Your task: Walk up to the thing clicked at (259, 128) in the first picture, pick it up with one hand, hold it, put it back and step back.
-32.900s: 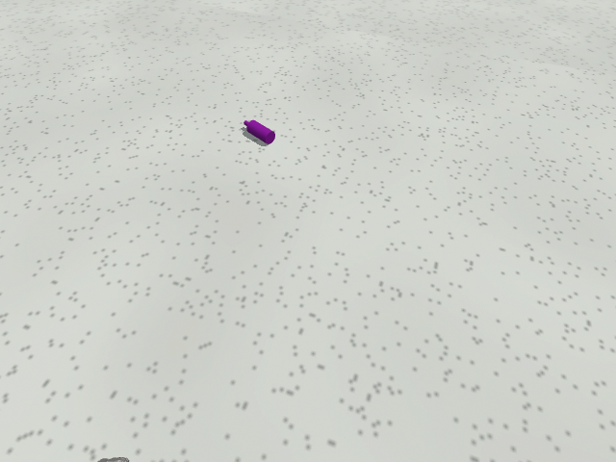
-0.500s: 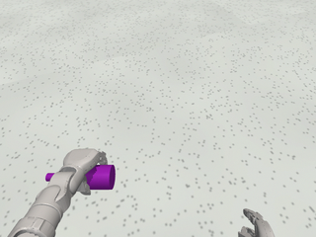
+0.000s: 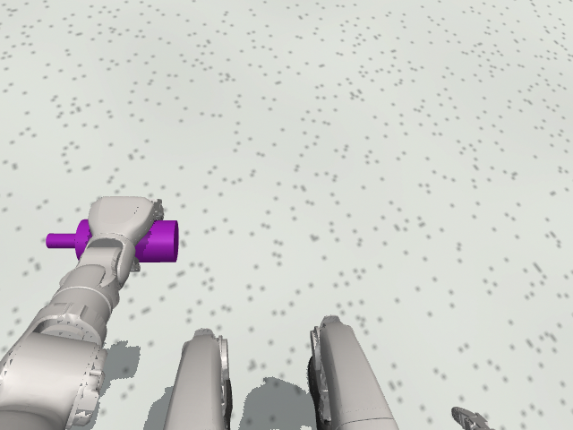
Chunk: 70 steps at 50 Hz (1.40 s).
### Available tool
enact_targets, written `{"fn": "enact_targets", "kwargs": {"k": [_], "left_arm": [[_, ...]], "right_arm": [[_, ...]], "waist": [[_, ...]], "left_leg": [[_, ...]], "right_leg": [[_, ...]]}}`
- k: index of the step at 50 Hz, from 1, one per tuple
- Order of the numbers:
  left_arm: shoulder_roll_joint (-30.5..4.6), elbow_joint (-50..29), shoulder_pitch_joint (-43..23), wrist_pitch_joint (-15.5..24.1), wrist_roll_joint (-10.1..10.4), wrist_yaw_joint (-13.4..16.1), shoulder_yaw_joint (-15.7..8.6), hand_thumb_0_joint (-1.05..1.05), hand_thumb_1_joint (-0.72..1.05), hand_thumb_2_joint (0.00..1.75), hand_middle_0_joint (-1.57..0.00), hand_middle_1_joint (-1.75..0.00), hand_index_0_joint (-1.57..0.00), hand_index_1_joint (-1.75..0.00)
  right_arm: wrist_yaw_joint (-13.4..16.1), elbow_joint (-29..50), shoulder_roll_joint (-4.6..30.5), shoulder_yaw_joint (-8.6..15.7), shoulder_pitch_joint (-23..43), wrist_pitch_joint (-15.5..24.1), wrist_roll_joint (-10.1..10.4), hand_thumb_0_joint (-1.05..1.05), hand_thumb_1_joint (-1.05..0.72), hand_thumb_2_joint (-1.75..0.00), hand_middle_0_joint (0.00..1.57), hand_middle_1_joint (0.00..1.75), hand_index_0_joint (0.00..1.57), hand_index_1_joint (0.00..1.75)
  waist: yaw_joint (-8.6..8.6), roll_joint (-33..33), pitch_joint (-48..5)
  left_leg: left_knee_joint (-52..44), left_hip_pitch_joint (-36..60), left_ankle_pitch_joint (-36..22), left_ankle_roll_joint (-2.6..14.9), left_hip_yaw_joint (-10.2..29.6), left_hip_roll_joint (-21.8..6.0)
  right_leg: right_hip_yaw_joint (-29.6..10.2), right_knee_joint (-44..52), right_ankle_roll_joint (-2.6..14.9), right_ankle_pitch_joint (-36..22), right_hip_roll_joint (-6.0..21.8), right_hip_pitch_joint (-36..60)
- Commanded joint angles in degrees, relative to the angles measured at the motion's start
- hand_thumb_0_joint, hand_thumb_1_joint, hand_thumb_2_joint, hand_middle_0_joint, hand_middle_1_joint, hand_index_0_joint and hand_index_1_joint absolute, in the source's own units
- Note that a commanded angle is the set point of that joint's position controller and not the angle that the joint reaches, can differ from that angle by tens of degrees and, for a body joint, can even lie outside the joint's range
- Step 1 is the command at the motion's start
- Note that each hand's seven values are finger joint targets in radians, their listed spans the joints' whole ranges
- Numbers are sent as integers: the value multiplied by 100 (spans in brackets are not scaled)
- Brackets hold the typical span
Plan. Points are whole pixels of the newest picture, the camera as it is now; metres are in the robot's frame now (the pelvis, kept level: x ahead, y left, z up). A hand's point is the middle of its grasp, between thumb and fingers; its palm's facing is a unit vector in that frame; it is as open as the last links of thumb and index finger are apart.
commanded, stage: crouch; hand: left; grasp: from above
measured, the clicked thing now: (114, 241) +0.41 +0.25 -0.15
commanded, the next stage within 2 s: lower in 1.40 s
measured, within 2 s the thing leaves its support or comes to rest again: neither
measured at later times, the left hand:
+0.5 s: hand (160, 256) +0.44 +0.22 -0.33, palm faces -0.45 +0.02 -0.89, open 9.9 cm
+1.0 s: hand (168, 257) +0.46 +0.22 -0.40, palm faces -0.49 +0.01 -0.87, open 9.9 cm
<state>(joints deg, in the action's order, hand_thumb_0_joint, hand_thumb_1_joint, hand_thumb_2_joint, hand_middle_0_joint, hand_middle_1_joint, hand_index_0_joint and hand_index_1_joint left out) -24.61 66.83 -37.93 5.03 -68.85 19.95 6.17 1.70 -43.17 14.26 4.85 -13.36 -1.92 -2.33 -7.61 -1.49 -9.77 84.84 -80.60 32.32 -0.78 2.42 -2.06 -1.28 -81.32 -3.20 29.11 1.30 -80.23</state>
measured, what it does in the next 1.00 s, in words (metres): lowers itself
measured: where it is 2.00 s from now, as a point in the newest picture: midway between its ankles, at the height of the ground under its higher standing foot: (272, 420)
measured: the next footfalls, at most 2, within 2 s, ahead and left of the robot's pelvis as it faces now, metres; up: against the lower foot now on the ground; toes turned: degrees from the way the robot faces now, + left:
none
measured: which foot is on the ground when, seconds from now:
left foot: down 0.00-1.00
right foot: down 0.00-1.00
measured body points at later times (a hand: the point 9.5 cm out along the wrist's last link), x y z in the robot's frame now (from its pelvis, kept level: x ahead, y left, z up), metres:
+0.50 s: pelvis -0.02 +0.00 -0.16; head +0.22 +0.04 +0.22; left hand +0.46 +0.22 -0.28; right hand +0.04 -0.28 -0.28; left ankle +0.06 +0.13 -0.57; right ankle +0.07 -0.15 -0.57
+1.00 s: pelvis -0.03 -0.01 -0.23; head +0.22 +0.03 +0.14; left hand +0.48 +0.22 -0.35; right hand +0.00 -0.29 -0.34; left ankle +0.05 +0.12 -0.57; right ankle +0.07 -0.15 -0.57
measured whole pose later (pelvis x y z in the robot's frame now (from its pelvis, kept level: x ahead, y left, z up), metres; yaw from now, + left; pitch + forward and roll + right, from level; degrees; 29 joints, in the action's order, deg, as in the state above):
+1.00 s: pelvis -0.03 -0.01 -0.23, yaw -2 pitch +37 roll -6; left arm -37.9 79.8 -56.2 11.6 -73.2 18.8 -2.2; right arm -6.4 -42.0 14.8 -0.5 -10.4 1.8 -7.2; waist -14.6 -0.4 -4.2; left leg 129.5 -126.4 39.8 -2.5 7.8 0.6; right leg -0.3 -124.6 -3.9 36.6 0.5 -124.7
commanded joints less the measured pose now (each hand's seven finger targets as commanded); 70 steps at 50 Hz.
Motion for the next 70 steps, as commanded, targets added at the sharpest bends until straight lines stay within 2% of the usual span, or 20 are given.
{"fn": "enact_targets", "kwargs": {"k": [1, 4, 7, 10, 13, 15, 17, 21, 23, 31, 35, 39, 44, 48, 50, 54, 57, 58, 60, 70], "left_arm": [[-1468, -786, -2092, -106, 3, 228, -474, 0, 78, 79, -111, -66, -112, -65], [-1508, -825, -2519, -83, 55, 200, -546, 0, 74, 75, -107, -64, -109, -63], [-1641, -761, -2510, -13, 1, 155, -641, 0, 76, 74, -106, -65, -109, -63], [-1561, -513, -2603, 134, -70, 126, -614, 0, 81, 77, -111, -64, -113, -62], [-1903, -894, -3058, 285, -137, 181, -789, 0, 81, 78, -112, -64, -113, -62], [-1763, -776, -3195, 343, -164, 246, -748, 0, 82, 80, -112, -66, -114, -64], [-1931, -461, -3144, 361, -247, 349, -850, 0, 80, 81, -113, -63, -114, -62], [-1825, -412, -3474, 347, -335, 448, -778, 0, 76, 76, -110, -61, -111, -60], [-1973, -567, -3630, 316, -343, 474, -824, 0, 74, 78, -110, -59, -110, -59], [-2318, -229, -3666, 243, -304, 353, -989, 0, 78, 84, -113, -61, -113, -61], [-2420, 35, -3583, 279, -293, 272, -1033, 0, 79, 84, -113, -62, -113, -63], [-2521, 168, -3709, 396, -236, 189, -1020, 0, 78, 81, -112, -63, -112, -63], [-2720, 84, -4020, 590, -329, 134, -1036, 0, 78, 78, -110, -65, -112, -64], [-2683, 440, -3930, 707, -381, 196, -1045, 0, 81, 77, -111, -66, -113, -64], [-2899, 257, -4270, 771, -424, 239, -1091, 0, 79, 76, -110, -66, -112, -64], [-2936, 574, -4272, 780, -487, 366, -1086, 0, 80, 74, -111, -66, -113, -63], [-2986, 453, -4495, 777, -548, 438, -1083, 0, 79, 71, -109, -64, -111, -61], [-2954, 807, -4218, 732, -581, 444, -1078, 0, 79, 71, -109, -64, -112, -62], [-2992, 655, -4499, 728, -560, 472, -1047, 0, 77, 72, -109, -62, -110, -60], [-3000, 842, -4496, 638, -524, 401, -967, 0, 78, 72, -112, -59, -112, -59]], "right_arm": [[62, 487, 1020, 304, -544, 224, -45, 0, -90, -90, 20, 30, 20, 30], [34, 449, 1018, 262, -566, 282, -76, 0, -90, -90, 20, 30, 20, 30], [-36, 462, 1113, 270, -639, 333, -88, 0, -89, -90, 20, 30, 20, 30], [-110, 342, 1124, 211, -736, 390, -138, 0, -90, -90, 20, 30, 20, 30], [-184, 333, 1155, 197, -795, 449, -178, 0, -90, -90, 20, 30, 20, 30], [-255, 287, 1170, 174, -874, 500, -226, 0, -90, -90, 20, 30, 20, 30], [-297, 228, 1212, 157, -898, 527, -259, 0, -90, -90, 20, 30, 20, 30], [-403, 192, 1227, 128, -922, 577, -338, 0, -90, -90, 20, 30, 20, 30], [-445, 211, 1251, 117, -917, 578, -356, 0, -90, -90, 20, 30, 20, 30], [-583, 287, 1308, 75, -979, 526, -392, 0, -91, -90, 20, 30, 20, 30], [-625, 303, 1306, 22, -940, 476, -392, 0, -91, -90, 20, 30, 20, 30], [-676, 290, 1289, -12, -892, 455, -424, 0, -91, -90, 20, 30, 20, 30], [-720, 227, 1363, -23, -925, 424, -439, 0, -91, -90, 20, 30, 20, 30], [-755, 188, 1386, -104, -1004, 428, -486, 0, -91, -90, 20, 30, 20, 30], [-769, 182, 1418, -123, -981, 427, -496, 0, -91, -90, 20, 30, 20, 30], [-779, 139, 1419, -195, -955, 439, -530, 0, -91, -90, 20, 30, 20, 30], [-774, 147, 1444, -233, -937, 438, -543, 0, -91, -90, 20, 30, 20, 30], [-781, 127, 1479, -252, -964, 444, -540, 0, -91, -90, 20, 30, 20, 30], [-776, 138, 1492, -278, -925, 445, -530, 0, -91, -90, 20, 30, 20, 30], [-816, 164, 1564, -418, -999, 464, -537, 0, -91, -90, 20, 30, 20, 30]], "waist": [[-6, -612, -3215], [-118, -709, -3185], [-134, -813, -3612], [-305, -787, -3496], [-275, -1100, -4100], [-444, -1020, -3997], [-411, -1107, -3813], [-528, -1517, -3929], [-469, -1648, -4342], [-568, -1484, -4213], [-557, -1320, -3931], [-673, -1129, -3649], [-688, -1379, -3925], [-766, -1405, -3573], [-776, -1509, -3719], [-822, -1548, -3526], [-824, -1785, -3740], [-862, -1683, -3496], [-879, -1766, -3590], [-968, -1727, -3453]], "left_leg": [[-558, 1274, -680, 74, -103, 212], [-254, 766, -260, 88, -35, 221], [107, 750, -378, 70, 73, 224], [508, 345, -397, 84, 115, 243], [903, 387, -606, 88, 76, 268], [1106, 189, -573, 81, 122, 261], [1245, 37, -483, 73, 97, 263], [1554, 57, -655, 31, 68, 262], [1794, 153, -928, 49, -12, 274], [2364, -605, -1061, 111, -116, 281], [2568, -1081, -851, 155, -167, 313], [2813, -1661, -506, 225, -237, 329], [3050, -1506, -557, 188, -205, 314], [3118, -1696, -470, 168, -188, 330], [3206, -1652, -423, 175, -172, 320], [3291, -1855, -197, 183, -204, 340], [3325, -1804, -247, 165, -180, 346], [3314, -1820, -242, 157, -145, 341], [3350, -1855, -228, 167, -130, 340], [3562, -2016, -397, 171, -71, 344]], "right_leg": [[396, 193, 492, -526, -165, 831], [409, -156, 498, -174, -160, 249], [494, -614, 529, -199, -167, -201], [535, -951, 524, -205, -143, -660], [543, -1289, 541, -333, -141, -864], [575, -1465, 519, -346, -99, -1105], [575, -1613, 521, -271, -92, -1347], [617, -1942, 530, -382, -54, -1702], [621, -2100, 537, -594, -85, -1658], [648, -2548, 493, -832, -101, -1650], [654, -2673, 481, -719, -131, -1744], [630, -2741, 438, -514, -165, -1679], [685, -2996, 472, -484, -193, -1953], [735, -3144, 474, -382, -176, -2218], [775, -3211, 489, -337, -201, -2281], [802, -3308, 493, -143, -213, -2490], [842, -3449, 519, -201, -220, -2600], [883, -3486, 516, -179, -201, -2746], [896, -3526, 529, -201, -224, -2795], [955, -3703, 514, -403, -223, -2832]]}}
